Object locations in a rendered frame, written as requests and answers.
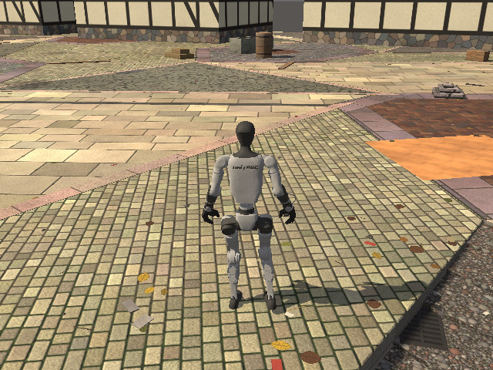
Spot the robot left upper arm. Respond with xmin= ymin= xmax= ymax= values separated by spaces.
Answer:
xmin=209 ymin=155 xmax=230 ymax=197

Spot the robot left forearm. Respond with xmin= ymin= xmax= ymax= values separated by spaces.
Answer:
xmin=203 ymin=185 xmax=217 ymax=212

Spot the robot right forearm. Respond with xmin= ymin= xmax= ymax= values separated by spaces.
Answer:
xmin=277 ymin=184 xmax=293 ymax=212

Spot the robot right upper arm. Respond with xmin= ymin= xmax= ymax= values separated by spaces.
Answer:
xmin=262 ymin=155 xmax=284 ymax=197

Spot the robot head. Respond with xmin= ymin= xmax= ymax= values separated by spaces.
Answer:
xmin=233 ymin=121 xmax=259 ymax=158

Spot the robot left hand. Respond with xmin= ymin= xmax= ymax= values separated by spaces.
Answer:
xmin=202 ymin=208 xmax=220 ymax=224

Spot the left robot foot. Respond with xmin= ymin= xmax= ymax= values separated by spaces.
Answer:
xmin=229 ymin=290 xmax=242 ymax=309

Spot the robot right hand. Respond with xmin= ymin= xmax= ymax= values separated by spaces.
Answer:
xmin=278 ymin=207 xmax=296 ymax=224

